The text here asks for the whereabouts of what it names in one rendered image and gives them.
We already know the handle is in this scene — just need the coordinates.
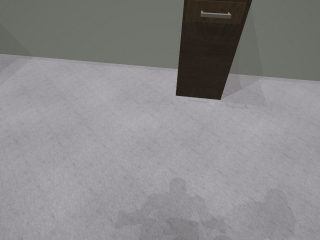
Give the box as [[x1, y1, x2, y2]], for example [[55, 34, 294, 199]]
[[200, 10, 231, 19]]

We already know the drawer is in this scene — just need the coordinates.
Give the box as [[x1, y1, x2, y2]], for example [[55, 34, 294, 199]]
[[186, 0, 247, 24]]

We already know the cabinet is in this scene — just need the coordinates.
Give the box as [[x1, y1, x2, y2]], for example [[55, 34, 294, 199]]
[[176, 0, 252, 100]]

